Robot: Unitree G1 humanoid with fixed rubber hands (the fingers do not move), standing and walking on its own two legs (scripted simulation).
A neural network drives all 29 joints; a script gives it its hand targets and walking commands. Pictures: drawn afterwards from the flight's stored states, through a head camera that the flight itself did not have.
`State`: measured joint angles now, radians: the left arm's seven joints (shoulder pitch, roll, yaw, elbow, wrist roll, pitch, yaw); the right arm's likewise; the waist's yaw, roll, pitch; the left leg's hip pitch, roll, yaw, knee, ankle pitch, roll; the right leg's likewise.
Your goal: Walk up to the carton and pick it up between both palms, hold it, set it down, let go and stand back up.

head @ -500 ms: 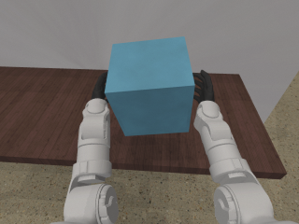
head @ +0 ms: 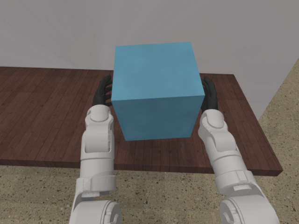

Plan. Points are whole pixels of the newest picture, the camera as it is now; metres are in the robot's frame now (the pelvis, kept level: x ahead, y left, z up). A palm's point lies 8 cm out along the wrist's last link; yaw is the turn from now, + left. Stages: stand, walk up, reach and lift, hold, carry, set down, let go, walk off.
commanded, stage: reach and lift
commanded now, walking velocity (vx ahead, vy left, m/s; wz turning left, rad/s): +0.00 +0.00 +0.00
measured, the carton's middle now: (155, 95) +0.41 -0.02 +0.16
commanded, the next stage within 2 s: hold in 0.16 s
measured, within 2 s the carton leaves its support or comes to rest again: neither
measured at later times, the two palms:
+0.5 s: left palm (97, 106) +0.36 +0.13 +0.17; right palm (207, 104) +0.36 -0.15 +0.16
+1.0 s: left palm (93, 109) +0.35 +0.14 +0.17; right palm (204, 104) +0.35 -0.14 +0.16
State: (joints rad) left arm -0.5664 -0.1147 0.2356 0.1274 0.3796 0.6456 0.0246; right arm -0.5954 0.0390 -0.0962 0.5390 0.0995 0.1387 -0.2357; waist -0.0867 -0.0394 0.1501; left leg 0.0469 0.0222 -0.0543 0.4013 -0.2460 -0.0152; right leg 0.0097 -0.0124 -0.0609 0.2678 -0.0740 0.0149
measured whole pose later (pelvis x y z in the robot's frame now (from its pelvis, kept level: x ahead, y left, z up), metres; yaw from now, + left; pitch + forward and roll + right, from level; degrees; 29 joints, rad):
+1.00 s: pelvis -0.01 -0.02 +0.00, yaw +2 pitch -13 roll +0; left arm -0.63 -0.10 0.32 0.12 0.44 0.72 -0.06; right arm -0.65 0.08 -0.12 0.52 0.04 0.20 -0.23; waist -0.07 -0.07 0.18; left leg 0.07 0.02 -0.07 0.35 -0.20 -0.03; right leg 0.01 -0.02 -0.09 0.30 -0.08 -0.01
